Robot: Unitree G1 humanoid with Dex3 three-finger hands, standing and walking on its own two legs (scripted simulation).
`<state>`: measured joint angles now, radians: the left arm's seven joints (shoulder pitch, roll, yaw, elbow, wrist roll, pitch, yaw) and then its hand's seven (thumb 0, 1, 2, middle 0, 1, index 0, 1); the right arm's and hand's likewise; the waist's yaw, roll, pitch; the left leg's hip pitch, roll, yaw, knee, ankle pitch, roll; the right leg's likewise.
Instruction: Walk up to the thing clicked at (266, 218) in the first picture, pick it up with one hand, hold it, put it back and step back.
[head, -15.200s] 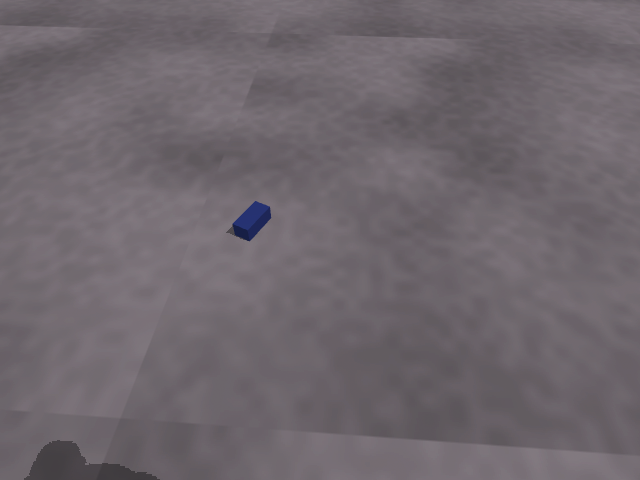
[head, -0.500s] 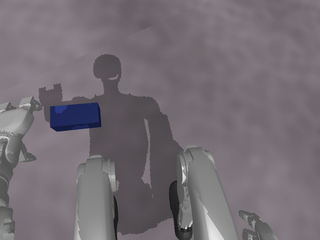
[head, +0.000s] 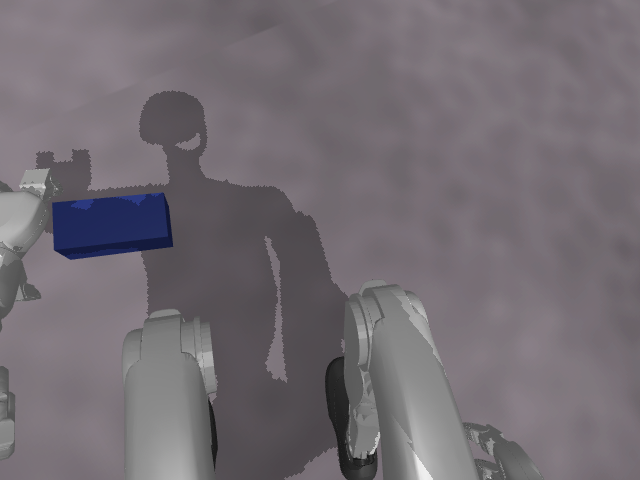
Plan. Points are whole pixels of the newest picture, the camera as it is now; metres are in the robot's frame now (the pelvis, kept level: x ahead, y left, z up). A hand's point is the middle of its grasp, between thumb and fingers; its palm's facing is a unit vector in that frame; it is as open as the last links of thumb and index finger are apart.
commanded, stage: rise first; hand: left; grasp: from above
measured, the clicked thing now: (116, 226) +0.50 +0.25 -0.32
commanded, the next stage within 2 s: none
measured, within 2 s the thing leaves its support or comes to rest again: neither
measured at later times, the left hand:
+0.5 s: hand (43, 242) +0.44 +0.30 -0.19, palm faces -0.45 -0.07 -0.89, open 14.1 cm
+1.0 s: hand (55, 236) +0.45 +0.30 -0.20, palm faces -0.45 -0.07 -0.89, open 14.2 cm
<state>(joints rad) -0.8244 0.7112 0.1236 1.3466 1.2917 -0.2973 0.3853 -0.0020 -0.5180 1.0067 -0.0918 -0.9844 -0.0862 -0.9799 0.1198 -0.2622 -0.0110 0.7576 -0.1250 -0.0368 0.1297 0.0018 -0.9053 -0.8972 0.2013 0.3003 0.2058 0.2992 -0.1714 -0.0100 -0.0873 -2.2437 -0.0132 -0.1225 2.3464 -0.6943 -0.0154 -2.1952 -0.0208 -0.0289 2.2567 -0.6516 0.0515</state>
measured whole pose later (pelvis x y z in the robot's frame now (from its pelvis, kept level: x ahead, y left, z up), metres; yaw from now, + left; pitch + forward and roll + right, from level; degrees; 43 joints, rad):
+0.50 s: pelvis +0.01 +0.00 -0.01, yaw -1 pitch +35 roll -7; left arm -0.86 0.73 0.15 1.40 1.29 -0.27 0.43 0.00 -0.52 1.00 -0.09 -1.02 -0.09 -1.01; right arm 0.13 -0.26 0.00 0.77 -0.15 -0.04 0.14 0.00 -0.91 -0.90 0.20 0.30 0.21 0.30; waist -0.21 -0.01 -0.07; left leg -2.28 -0.01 -0.13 2.39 -0.72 -0.02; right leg -2.23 -0.02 -0.03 2.29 -0.67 0.05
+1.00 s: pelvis +0.01 +0.00 -0.02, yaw -1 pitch +34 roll -8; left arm -0.90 0.74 0.14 1.46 1.30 -0.26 0.45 0.00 -0.56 1.04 -0.10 -1.00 -0.08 -1.01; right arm 0.12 -0.27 0.02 0.77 -0.16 -0.06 0.15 0.00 -0.91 -0.90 0.20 0.30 0.20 0.30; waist -0.23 -0.01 -0.05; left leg -2.31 -0.02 -0.14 2.42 -0.72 -0.02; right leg -2.26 -0.01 -0.04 2.32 -0.67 0.06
